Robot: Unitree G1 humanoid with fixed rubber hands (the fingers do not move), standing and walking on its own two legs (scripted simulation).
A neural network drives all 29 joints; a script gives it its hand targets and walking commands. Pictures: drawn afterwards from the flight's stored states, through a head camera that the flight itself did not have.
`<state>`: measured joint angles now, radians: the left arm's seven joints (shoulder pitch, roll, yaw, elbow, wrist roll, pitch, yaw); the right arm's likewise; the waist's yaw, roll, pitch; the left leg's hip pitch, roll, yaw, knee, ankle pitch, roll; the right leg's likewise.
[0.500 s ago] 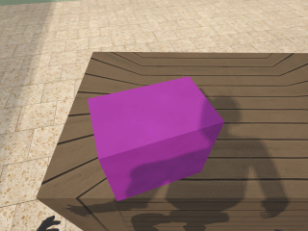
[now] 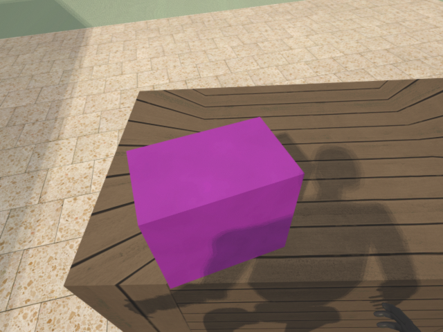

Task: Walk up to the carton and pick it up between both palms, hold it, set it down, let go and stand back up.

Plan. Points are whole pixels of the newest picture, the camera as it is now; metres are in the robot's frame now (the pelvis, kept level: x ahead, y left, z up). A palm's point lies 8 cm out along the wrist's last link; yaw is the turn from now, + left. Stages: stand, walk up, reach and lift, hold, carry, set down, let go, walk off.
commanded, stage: walk up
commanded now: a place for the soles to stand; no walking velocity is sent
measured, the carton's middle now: (214, 204) +0.37 +0.04 +0.03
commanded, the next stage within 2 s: reach and lift in 1.58 s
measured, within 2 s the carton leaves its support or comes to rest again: neither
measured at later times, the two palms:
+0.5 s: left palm out of the picture +0.15 +0.29 -0.09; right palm out of the picture +0.09 -0.34 -0.09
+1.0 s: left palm out of the picture +0.14 +0.29 -0.10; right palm out of the picture +0.13 -0.34 -0.09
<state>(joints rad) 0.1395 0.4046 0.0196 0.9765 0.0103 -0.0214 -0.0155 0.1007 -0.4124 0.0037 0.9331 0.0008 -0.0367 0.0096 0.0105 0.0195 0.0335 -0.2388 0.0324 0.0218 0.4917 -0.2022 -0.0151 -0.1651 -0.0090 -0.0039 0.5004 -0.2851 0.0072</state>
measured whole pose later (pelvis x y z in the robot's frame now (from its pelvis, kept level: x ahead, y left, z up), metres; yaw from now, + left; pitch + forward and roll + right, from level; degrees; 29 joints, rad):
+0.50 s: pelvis +0.02 -0.02 +0.01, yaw +0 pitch -2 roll +0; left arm 0.07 0.39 0.03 1.01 0.01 -0.01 -0.01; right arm 0.15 -0.43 -0.01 1.03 -0.01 -0.03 0.00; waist -0.03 0.00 0.04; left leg -0.19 0.06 0.01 0.42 -0.19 -0.04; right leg -0.12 0.02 0.00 0.41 -0.26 -0.02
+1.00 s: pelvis +0.03 -0.02 +0.01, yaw -1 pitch -2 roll +0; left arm 0.09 0.38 0.03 1.05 0.00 0.00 -0.01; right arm 0.09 -0.41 0.00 1.05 -0.01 -0.03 -0.01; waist -0.01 0.00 0.04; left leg -0.15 0.06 0.03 0.39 -0.20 -0.05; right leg -0.08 0.01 0.00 0.40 -0.28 -0.02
